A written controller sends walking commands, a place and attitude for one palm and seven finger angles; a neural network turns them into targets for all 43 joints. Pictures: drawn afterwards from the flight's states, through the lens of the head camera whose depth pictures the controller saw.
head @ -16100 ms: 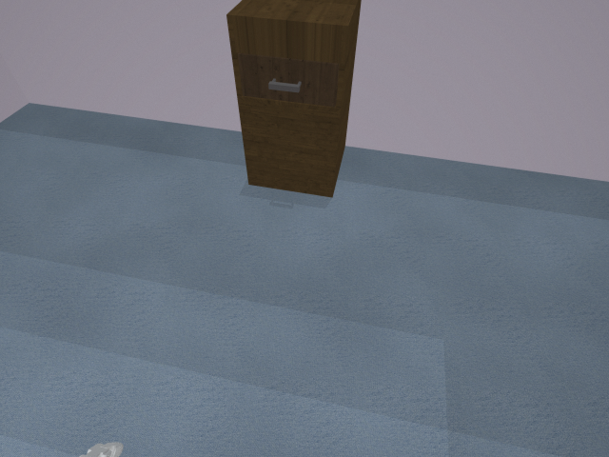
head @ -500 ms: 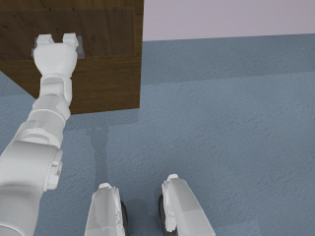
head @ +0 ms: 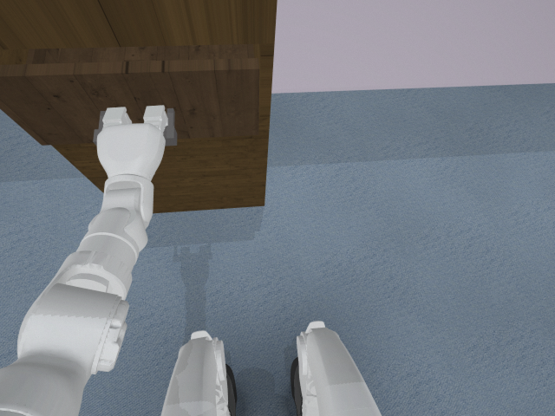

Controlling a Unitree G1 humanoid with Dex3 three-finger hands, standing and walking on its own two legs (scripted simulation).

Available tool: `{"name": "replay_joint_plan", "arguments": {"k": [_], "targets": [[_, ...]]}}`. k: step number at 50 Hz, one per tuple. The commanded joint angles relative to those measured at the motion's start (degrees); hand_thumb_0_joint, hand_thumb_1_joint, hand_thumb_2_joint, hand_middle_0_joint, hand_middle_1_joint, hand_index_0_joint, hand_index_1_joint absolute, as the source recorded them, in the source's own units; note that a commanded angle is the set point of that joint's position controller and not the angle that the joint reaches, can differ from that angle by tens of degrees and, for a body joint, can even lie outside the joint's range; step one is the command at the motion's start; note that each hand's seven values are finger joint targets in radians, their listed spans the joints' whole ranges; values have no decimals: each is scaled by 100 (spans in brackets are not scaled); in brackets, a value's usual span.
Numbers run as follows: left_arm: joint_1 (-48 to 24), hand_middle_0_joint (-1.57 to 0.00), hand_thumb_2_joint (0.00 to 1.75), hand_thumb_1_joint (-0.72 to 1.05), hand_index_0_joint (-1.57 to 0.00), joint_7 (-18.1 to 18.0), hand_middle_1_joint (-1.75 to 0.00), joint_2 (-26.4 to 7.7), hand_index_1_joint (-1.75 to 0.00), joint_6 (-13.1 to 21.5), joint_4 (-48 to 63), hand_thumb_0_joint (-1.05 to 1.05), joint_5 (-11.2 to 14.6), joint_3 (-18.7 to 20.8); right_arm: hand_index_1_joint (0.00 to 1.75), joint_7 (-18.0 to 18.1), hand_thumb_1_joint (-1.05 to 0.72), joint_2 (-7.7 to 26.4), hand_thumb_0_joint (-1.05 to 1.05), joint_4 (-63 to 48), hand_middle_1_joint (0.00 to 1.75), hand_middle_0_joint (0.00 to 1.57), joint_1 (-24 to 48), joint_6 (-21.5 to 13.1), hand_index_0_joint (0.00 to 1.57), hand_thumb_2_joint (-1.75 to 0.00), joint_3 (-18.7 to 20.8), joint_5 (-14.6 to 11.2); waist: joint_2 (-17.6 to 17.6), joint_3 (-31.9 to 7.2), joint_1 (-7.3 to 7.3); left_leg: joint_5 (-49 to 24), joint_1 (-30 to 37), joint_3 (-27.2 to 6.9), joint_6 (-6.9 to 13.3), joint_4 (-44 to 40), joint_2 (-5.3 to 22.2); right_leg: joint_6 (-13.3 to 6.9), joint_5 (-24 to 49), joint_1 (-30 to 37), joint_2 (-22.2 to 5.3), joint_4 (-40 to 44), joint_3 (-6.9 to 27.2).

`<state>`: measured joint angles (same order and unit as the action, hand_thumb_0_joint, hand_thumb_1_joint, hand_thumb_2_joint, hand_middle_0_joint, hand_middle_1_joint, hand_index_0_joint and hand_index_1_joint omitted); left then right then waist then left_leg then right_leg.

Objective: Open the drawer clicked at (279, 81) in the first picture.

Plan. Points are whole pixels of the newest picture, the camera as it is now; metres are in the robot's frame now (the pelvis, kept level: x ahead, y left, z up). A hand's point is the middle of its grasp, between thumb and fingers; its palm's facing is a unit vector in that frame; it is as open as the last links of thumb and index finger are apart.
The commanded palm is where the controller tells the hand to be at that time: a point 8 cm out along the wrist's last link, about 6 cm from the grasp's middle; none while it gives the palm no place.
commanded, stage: pull the drawer open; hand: left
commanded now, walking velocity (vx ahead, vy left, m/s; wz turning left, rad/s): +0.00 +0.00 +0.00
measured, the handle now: (137, 126) +0.56 +0.18 -0.04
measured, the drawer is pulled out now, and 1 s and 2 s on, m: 0.04 0.15 0.25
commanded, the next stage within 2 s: none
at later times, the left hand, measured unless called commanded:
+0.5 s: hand (143, 198) +0.44 +0.17 -0.06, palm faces -0.05 -0.02 -1.00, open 5.9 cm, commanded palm +0.41 +0.16 -0.01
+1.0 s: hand (142, 228) +0.39 +0.17 -0.06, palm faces -0.05 -0.03 -1.00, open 5.9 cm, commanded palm +0.36 +0.17 -0.01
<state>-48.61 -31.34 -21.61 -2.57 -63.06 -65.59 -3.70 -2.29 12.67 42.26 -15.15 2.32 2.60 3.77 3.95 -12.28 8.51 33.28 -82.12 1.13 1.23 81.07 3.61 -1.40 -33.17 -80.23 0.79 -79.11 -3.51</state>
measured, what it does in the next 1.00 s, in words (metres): stands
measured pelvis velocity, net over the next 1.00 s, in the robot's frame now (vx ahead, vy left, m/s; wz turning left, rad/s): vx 0.00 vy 0.00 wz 0.02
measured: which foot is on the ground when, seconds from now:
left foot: down 0.00-1.00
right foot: down 0.00-1.00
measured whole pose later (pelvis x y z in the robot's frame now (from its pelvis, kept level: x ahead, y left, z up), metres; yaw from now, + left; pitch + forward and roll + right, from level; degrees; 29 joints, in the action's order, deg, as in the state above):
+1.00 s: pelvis +0.00 +0.00 +0.02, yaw +1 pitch +29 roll -1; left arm -28.9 -38.3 -13.5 -1.4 -53.3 -67.3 -6.9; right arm -1.4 12.1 41.9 -10.6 5.1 4.2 3.6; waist 2.8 -13.2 3.2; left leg 31.9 -73.8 1.9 0.8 76.5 2.6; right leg -1.7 -32.7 -72.6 0.1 -76.1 -2.6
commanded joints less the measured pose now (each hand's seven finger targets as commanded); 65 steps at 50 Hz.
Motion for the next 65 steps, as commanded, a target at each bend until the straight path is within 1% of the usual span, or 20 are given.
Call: {"name": "replay_joint_plan", "arguments": {"k": [1,2,4,7,9,14,15,21,24,30,32,40,44,46,49,52,56,61,64,65], "targets": [[-1549,-40,90,90,-40,-209,-135,-595,-135,127,860,0,-5,99,30,98,-90,955,0,-181,30,20,-1063,-38,20,-90,364,23,195,-3091,131,-2330,2538,-190,110,-753,-263,-47,2469,1810,203,982,107],[-1412,-40,90,90,-40,-229,-135,-736,-135,129,856,0,-8,236,30,108,-90,963,0,-188,30,20,-1041,-26,20,-90,363,20,73,-3100,69,-2312,2471,-159,118,-748,-275,-44,2497,1928,202,985,130],[-1217,-40,90,90,-40,-257,-135,-544,-135,140,877,0,-24,110,30,114,-90,926,0,-226,30,20,-976,-22,20,-90,365,15,109,-3063,33,-2333,2483,-145,108,-797,-301,-51,2566,2002,193,1017,140],[-1131,-40,90,90,-40,-328,-135,-561,-135,175,958,0,-48,160,30,118,-90,925,0,-229,30,20,-909,-15,20,-90,375,11,48,-3036,-8,-2273,2549,-162,107,-827,-296,-53,2446,1952,192,1034,139],[-1138,-40,90,90,-40,-386,-135,-392,-135,181,986,0,-68,49,30,128,-90,906,0,-230,30,20,-862,-13,20,-90,393,12,-62,-2956,51,-2198,2549,-159,113,-841,-296,-44,2385,1911,188,1080,137],[-900,-40,90,90,-40,-497,-135,-240,-135,158,1017,0,-57,-12,30,126,-90,874,0,-251,30,20,-727,11,20,-90,395,13,7,-2887,-32,-2073,2589,-114,103,-920,-330,-59,2254,1961,179,1164,148],[-900,-40,90,90,-40,-508,-135,-373,-135,154,987,0,-55,107,30,129,-90,886,0,-232,30,20,-714,17,20,-90,389,20,-44,-2850,-67,-2070,2577,-126,97,-935,-332,-66,2234,1977,175,1158,150],[-627,-40,90,90,-40,-598,-135,-35,-135,160,1117,0,-71,-83,30,136,-90,848,0,-258,30,20,-607,51,20,-90,414,21,-91,-2846,-87,-2137,2738,-134,93,-981,-335,-67,2276,1942,171,1200,139],[-400,-40,90,90,-40,-641,-135,-94,-135,182,1223,0,-65,-15,30,140,-90,823,0,-286,30,20,-542,71,20,-90,409,11,-136,-2894,-202,-2049,2698,-104,91,-1034,-363,-78,2252,2146,167,1231,166],[-176,-40,90,90,-40,-707,-135,63,-135,193,1207,0,-70,-70,30,147,-90,803,0,-279,30,20,-424,87,20,-90,416,20,-294,-2689,-201,-1932,2672,-108,100,-1081,-375,-84,2114,2096,169,1295,159],[-103,-40,90,90,-40,-743,-135,-94,-135,206,1206,0,-98,35,30,166,-90,809,0,-284,30,20,-392,84,20,-90,403,7,-347,-2628,-255,-1809,2546,-90,101,-1098,-380,-81,2002,2143,157,1304,183],[395,-40,90,90,-40,-806,-135,172,-135,191,1467,0,-101,-55,30,162,-90,755,0,-369,30,20,-231,110,20,-90,421,16,-219,-2675,-385,-1957,2777,-74,79,-1157,-402,-106,2121,2188,155,1313,170],[668,-40,90,90,-40,-842,-135,336,-135,186,1673,0,-112,-150,30,162,-90,729,0,-417,30,20,-164,148,20,-90,433,8,-386,-2706,-396,-2028,2853,-62,85,-1166,-395,-95,2238,2274,146,1333,172],[768,-40,90,90,-40,-851,-135,298,-135,205,1800,0,-139,-119,30,161,-90,725,0,-437,30,20,-122,161,20,-90,428,11,-250,-2760,-480,-2077,2920,-68,67,-1187,-399,-113,2244,2276,141,1301,156],[776,-40,90,90,-40,-898,-135,482,-135,195,1804,0,-152,-277,30,170,-90,710,0,-429,30,20,-49,167,20,-90,425,10,-411,-2486,-383,-1912,2810,-59,90,-1192,-406,-98,2133,2213,136,1391,180],[970,-40,90,90,-40,-927,-135,286,-135,205,1860,0,-164,-99,30,191,-90,708,0,-437,30,20,-9,174,20,-90,419,12,-523,-2529,-479,-1855,2750,-46,93,-1197,-423,-102,2109,2344,128,1391,203],[1268,-40,90,90,-40,-962,-135,459,-135,163,2000,0,-200,-206,30,182,-90,684,0,-480,30,20,104,191,20,-90,414,22,-330,-2577,-537,-1959,2908,-22,74,-1217,-433,-119,2186,2315,123,1391,199],[1671,-40,90,90,-40,-998,-135,623,-135,109,2242,0,-207,-312,30,171,-90,667,0,-556,30,20,217,214,20,-90,415,11,-390,-2501,-596,-2013,2996,-37,65,-1263,-433,-131,2207,2340,123,1419,174],[1759,-40,90,90,-40,-1009,-135,593,-135,92,2358,0,-195,-313,30,186,-90,658,0,-563,30,20,268,214,20,-90,408,15,-544,-2432,-566,-1899,2922,-22,85,-1262,-439,-113,2209,2418,120,1467,206],[1876,-40,90,90,-40,-1010,-135,472,-135,100,2462,0,-193,-194,30,184,-90,668,0,-584,30,20,286,201,20,-90,406,27,-425,-2516,-663,-1981,2940,-35,64,-1268,-449,-137,2252,2464,119,1414,196]]}}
